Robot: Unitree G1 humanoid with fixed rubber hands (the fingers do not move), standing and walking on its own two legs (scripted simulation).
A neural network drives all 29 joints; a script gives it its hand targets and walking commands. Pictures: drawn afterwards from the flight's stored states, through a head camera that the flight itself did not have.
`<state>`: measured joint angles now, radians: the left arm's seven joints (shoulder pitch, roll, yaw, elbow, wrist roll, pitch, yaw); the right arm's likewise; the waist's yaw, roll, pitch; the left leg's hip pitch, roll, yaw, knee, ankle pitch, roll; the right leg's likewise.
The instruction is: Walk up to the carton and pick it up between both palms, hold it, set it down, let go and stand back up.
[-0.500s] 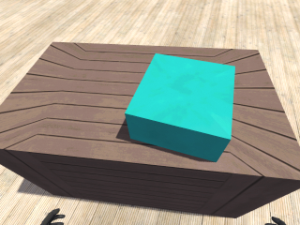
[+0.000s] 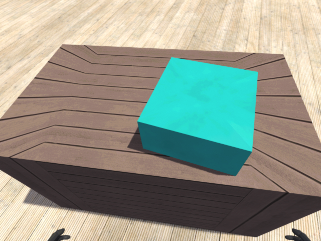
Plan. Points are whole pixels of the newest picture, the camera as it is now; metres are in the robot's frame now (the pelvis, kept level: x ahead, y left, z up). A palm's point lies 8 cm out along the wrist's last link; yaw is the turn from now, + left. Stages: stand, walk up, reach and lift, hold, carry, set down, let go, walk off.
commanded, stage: walk up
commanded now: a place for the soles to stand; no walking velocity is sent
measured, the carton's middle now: (200, 110) +0.50 -0.07 -0.01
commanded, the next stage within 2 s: none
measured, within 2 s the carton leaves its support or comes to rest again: neither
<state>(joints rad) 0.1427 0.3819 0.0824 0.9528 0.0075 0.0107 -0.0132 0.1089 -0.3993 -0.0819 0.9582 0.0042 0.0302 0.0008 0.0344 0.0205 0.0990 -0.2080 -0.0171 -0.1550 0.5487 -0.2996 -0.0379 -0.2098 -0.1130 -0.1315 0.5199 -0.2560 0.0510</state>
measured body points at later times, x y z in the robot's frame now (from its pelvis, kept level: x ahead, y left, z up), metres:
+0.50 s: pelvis -0.01 +0.00 +0.00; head +0.03 +0.00 +0.44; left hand +0.09 +0.33 -0.12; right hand +0.11 -0.32 -0.11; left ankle +0.00 +0.15 -0.73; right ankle +0.01 -0.15 -0.73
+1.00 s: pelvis -0.06 -0.08 -0.01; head -0.01 -0.07 +0.44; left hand +0.03 +0.22 -0.13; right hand +0.08 -0.39 -0.12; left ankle -0.06 +0.04 -0.74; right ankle -0.02 -0.17 -0.73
